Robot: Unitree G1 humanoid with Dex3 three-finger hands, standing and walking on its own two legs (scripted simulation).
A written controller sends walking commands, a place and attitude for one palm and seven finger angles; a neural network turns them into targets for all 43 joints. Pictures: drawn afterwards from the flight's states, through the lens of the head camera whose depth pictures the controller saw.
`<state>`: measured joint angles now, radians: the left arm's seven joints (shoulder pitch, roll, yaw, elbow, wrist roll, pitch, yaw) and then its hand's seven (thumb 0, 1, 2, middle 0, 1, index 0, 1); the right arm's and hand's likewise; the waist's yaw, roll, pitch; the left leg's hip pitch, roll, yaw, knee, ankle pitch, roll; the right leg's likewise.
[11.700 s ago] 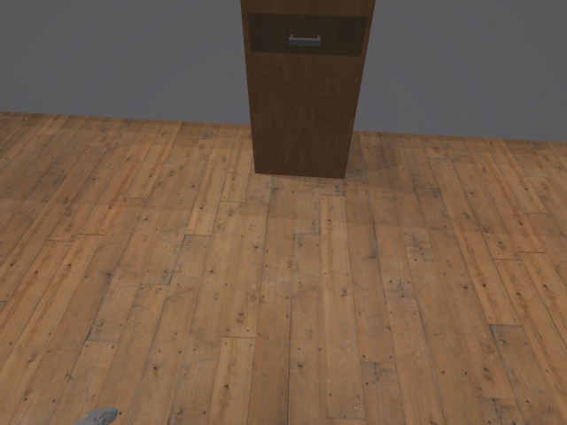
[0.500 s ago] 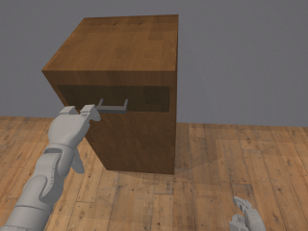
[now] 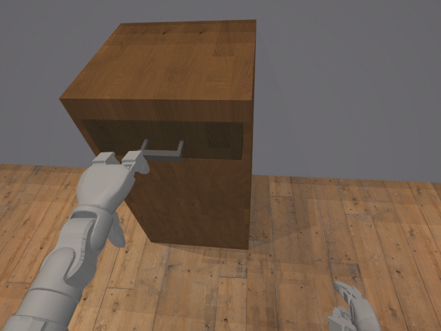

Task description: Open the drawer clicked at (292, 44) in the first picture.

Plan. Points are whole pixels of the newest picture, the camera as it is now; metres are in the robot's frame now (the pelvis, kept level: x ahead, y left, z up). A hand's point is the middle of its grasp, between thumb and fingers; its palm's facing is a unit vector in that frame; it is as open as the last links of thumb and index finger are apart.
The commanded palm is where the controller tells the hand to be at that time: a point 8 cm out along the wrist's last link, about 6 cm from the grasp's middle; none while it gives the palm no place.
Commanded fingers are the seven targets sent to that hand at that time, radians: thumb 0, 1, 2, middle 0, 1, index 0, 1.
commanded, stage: move the hooked fingers above the handle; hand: left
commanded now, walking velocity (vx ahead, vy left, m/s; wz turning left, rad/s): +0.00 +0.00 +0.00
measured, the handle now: (161, 149) +0.55 +0.25 -0.05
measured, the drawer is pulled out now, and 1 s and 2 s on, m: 0.00 0.00 0.00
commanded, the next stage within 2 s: none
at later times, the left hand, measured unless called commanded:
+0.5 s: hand (139, 176) +0.38 +0.23 +0.04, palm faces -0.02 -0.02 -1.00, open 13.8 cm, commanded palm +0.37 +0.24 +0.10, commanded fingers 0.00 -0.50 0.30 -0.30 -1.20 -0.30 -1.20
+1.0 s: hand (142, 161) +0.44 +0.25 +0.03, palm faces -0.05 +0.01 -1.00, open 13.8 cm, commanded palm +0.43 +0.25 +0.08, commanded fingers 0.00 -0.50 0.30 -0.30 -1.20 -0.30 -1.20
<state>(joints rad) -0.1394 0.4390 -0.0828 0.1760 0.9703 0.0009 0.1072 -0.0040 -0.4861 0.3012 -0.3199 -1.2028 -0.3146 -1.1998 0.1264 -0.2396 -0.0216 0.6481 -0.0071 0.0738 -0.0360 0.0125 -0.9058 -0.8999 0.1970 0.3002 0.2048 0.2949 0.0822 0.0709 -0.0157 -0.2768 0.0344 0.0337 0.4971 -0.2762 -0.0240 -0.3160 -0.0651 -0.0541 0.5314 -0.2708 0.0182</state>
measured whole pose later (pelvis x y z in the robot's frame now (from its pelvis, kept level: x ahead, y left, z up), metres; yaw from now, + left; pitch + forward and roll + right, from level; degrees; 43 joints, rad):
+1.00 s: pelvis -0.01 +0.00 -0.02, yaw -1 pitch +13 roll +0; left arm -0.68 0.51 0.00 0.93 1.09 -0.13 0.26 0.00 -0.48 0.30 -0.32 -1.20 -0.31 -1.20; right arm 0.30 -0.26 -0.07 0.70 -0.01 0.08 -0.04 0.01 -0.91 -0.90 0.20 0.30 0.21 0.30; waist -0.05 0.04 -0.08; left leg -0.57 0.05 0.05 0.67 -0.33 -0.02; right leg -0.61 -0.05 -0.03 0.67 -0.29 0.02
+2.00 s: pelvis +0.00 +0.01 -0.03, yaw -1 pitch +18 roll -1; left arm -0.79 0.54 0.01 1.01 1.10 -0.15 0.27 0.00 -0.48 0.30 -0.32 -1.20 -0.31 -1.20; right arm 0.32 -0.27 -0.07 0.71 -0.03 0.11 -0.02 0.01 -0.91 -0.90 0.20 0.30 0.21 0.30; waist -0.08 0.04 -0.12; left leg -0.69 0.06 0.04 0.76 -0.38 -0.01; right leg -0.70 -0.05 -0.03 0.71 -0.32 0.03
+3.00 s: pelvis -0.01 +0.02 -0.05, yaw -2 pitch +23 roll -2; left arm -0.81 0.57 0.05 1.08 1.13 -0.15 0.35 0.00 -0.48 0.30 -0.32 -1.21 -0.31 -1.20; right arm 0.34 -0.26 -0.06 0.75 -0.05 0.10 -0.01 0.00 -0.90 -0.90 0.20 0.30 0.21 0.30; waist -0.12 0.04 -0.14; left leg -0.90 0.06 0.03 0.93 -0.44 0.00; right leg -0.91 -0.04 -0.02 0.87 -0.37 0.04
